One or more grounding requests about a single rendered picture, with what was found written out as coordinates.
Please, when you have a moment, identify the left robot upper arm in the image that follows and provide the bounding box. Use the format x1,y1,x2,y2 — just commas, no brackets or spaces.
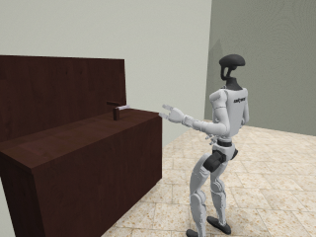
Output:
209,89,230,137

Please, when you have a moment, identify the right robot foot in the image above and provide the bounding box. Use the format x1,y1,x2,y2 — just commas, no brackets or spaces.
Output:
206,216,231,235

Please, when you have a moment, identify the robot right thigh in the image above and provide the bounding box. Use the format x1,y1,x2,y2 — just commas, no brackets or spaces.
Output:
210,148,238,194

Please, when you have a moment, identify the right robot upper arm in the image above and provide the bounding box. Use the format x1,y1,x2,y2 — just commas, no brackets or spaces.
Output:
241,88,249,125

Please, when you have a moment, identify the right robot hand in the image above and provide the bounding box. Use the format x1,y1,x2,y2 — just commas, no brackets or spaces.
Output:
205,134,218,145

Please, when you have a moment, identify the left robot hand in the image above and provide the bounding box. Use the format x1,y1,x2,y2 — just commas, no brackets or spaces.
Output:
159,104,184,123

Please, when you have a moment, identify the counter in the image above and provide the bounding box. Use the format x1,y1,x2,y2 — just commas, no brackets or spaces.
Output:
0,54,163,237

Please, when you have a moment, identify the left robot forearm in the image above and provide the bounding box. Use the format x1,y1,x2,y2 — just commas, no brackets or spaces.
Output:
181,115,227,135

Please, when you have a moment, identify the tap lever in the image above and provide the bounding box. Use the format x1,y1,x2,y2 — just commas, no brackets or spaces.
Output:
118,105,130,110

